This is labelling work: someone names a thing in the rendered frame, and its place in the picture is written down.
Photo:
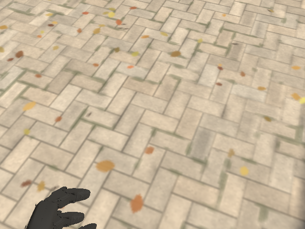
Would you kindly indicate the robot left hand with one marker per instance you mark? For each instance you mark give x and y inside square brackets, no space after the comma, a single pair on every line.
[47,216]

